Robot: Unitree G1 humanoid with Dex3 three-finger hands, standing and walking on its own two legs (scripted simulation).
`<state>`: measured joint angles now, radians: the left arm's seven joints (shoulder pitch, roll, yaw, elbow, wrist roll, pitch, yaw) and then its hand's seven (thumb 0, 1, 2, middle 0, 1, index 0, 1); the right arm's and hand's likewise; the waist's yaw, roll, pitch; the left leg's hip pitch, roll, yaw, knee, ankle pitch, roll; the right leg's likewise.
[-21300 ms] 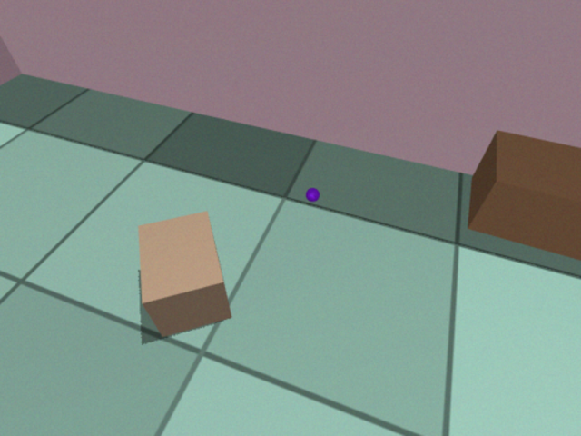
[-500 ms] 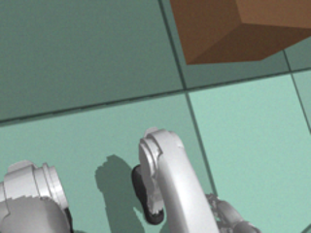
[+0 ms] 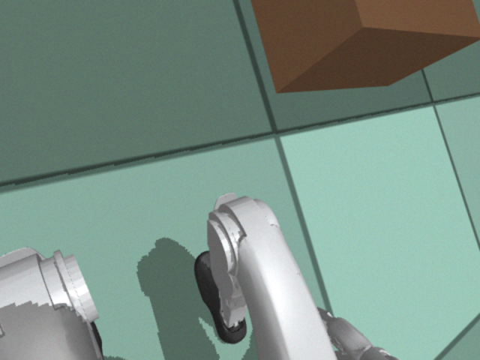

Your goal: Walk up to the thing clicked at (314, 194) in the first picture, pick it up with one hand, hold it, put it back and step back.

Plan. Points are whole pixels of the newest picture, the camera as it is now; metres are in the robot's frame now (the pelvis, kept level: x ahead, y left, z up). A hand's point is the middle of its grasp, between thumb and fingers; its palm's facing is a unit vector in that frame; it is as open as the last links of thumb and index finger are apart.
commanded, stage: rest palm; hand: left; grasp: from above
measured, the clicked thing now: out of the picture +0.44 +0.35 -0.27
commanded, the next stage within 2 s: close in 0.54 s
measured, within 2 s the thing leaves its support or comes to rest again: neither
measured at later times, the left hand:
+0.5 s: hand out of the picture +0.43 +0.35 -0.25, palm faces -0.42 -0.19 -0.89, open 14.2 cm
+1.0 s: hand out of the picture +0.43 +0.35 -0.25, palm faces -0.40 -0.18 -0.90, open 12.6 cm
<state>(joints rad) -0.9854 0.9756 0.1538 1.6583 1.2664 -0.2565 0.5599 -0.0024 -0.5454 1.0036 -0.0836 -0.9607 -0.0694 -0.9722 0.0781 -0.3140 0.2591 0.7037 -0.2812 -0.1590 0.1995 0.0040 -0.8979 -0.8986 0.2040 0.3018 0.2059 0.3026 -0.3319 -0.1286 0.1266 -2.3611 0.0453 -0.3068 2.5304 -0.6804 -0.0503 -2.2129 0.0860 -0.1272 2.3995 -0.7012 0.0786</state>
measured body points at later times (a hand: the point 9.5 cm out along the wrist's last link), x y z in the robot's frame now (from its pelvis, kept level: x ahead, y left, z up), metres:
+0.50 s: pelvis +0.00 +0.01 +0.00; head +0.27 +0.14 +0.33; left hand +0.45 +0.35 -0.20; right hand +0.07 -0.24 -0.07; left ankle +0.07 +0.14 -0.27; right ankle +0.11 -0.13 -0.27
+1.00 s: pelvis +0.00 +0.01 +0.00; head +0.26 +0.15 +0.33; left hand +0.45 +0.35 -0.20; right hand +0.07 -0.25 -0.06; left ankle +0.07 +0.14 -0.27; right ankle +0.11 -0.13 -0.27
